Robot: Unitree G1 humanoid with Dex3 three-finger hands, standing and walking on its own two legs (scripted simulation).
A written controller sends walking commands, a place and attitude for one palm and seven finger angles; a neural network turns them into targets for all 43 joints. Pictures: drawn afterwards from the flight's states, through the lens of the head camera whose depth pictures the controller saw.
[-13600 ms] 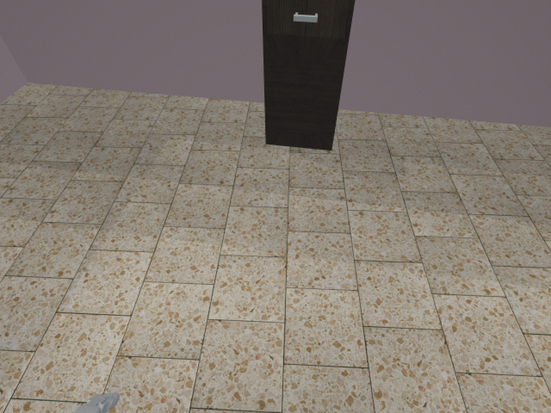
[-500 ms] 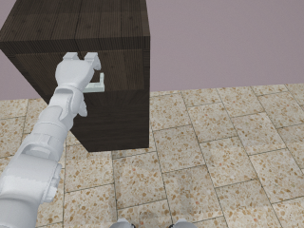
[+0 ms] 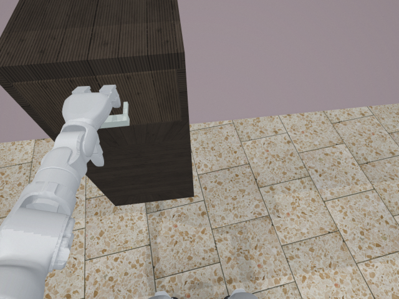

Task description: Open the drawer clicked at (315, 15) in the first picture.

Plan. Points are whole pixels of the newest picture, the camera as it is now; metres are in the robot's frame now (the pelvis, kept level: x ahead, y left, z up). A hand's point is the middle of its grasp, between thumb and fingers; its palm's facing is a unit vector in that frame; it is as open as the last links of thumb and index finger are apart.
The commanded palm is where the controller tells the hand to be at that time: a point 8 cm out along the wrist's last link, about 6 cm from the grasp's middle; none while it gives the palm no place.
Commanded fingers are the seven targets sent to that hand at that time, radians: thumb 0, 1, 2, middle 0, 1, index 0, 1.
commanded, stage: move the hooked fingers above the handle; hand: left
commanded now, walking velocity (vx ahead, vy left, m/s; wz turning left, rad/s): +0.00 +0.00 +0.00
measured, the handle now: (107, 114) +0.54 +0.21 -0.01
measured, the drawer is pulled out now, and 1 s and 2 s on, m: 0.00 0.00 0.00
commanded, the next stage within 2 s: lower the fingers behind the handle in 0.86 s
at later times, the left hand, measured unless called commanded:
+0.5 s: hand (111, 120) +0.49 +0.18 +0.04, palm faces -0.13 -0.05 -0.99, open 13.8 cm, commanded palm +0.48 +0.19 +0.10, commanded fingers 0.00 -0.50 0.30 -0.30 -1.20 -0.30 -1.20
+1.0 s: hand (102, 114) +0.49 +0.19 +0.05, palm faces -0.10 -0.04 -0.99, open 13.7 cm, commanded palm +0.47 +0.20 +0.10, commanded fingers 0.00 -0.50 0.30 -0.30 -1.20 -0.30 -1.20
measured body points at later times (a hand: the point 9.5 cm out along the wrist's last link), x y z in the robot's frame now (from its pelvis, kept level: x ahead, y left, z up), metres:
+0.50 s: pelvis +0.01 +0.00 +0.00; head +0.09 -0.01 +0.45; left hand +0.49 +0.18 +0.09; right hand +0.03 -0.26 -0.13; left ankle +0.01 +0.11 -0.71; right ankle +0.00 -0.12 -0.71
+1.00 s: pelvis +0.01 +0.00 +0.01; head +0.08 -0.02 +0.45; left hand +0.49 +0.19 +0.11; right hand +0.03 -0.28 -0.13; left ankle +0.01 +0.11 -0.71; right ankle +0.00 -0.12 -0.71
